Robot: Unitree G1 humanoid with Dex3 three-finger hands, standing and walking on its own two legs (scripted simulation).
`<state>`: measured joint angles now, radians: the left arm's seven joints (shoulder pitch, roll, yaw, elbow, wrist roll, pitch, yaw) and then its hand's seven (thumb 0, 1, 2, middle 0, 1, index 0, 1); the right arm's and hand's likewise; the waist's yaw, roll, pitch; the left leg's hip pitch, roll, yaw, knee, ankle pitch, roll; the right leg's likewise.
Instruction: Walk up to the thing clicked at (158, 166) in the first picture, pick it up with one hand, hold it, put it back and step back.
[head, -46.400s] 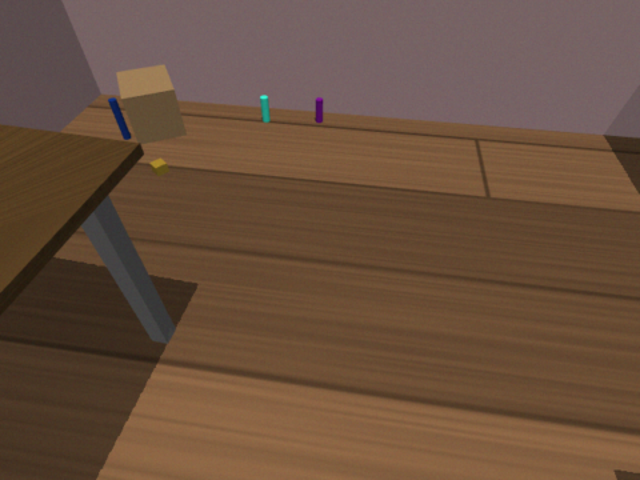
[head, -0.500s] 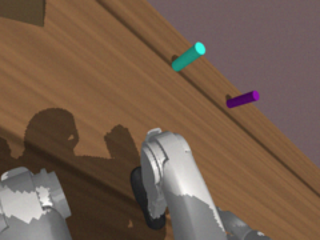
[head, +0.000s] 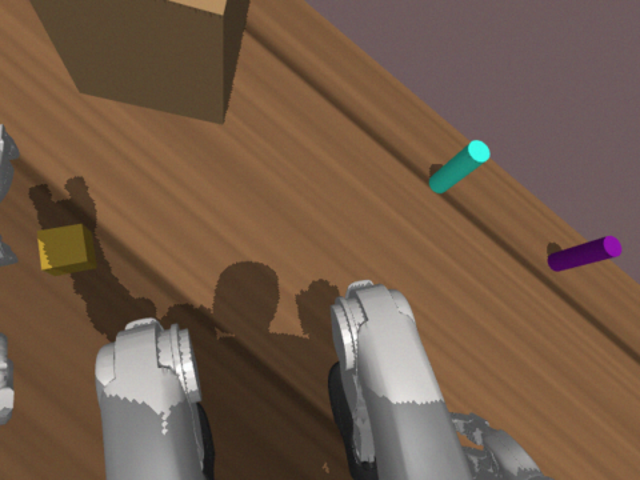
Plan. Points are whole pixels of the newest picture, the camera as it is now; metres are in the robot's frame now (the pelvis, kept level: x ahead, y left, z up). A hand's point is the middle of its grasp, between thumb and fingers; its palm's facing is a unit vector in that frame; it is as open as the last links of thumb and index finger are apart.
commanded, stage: withdraw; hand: left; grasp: from above
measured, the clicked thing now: (68, 250) +0.46 +0.32 -0.31
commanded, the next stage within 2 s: home in 0.42 s
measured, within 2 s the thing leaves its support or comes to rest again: neither
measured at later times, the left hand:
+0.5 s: hand (31, 205) +0.47 +0.31 -0.14, palm faces -0.31 -0.05 -0.95, open 13.9 cm
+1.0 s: hand out of the picture +0.38 +0.32 -0.04, palm faces -0.27 -0.49 -0.83, open 9.0 cm
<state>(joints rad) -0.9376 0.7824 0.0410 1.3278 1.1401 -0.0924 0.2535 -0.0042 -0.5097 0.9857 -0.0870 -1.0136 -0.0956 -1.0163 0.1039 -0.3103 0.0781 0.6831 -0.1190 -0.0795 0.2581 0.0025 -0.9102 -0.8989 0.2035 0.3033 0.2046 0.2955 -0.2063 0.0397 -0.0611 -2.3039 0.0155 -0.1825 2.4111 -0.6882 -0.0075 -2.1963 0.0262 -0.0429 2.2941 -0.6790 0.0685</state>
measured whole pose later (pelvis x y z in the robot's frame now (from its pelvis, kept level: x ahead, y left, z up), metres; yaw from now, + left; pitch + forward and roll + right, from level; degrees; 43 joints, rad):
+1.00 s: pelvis +0.00 +0.00 +0.08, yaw +4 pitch +35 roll -8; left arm -0.49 0.59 0.11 0.69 0.68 -0.02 0.06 0.00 0.56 0.84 -0.21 -0.37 -0.21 -0.38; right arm 0.18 -0.28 -0.02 0.66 -0.03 0.03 0.10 0.01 -0.90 -0.90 0.21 0.30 0.21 0.30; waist -0.10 0.04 -0.16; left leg -2.10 0.01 -0.13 2.15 -0.68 -0.01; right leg -2.02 -0.01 -0.02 2.08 -0.68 0.07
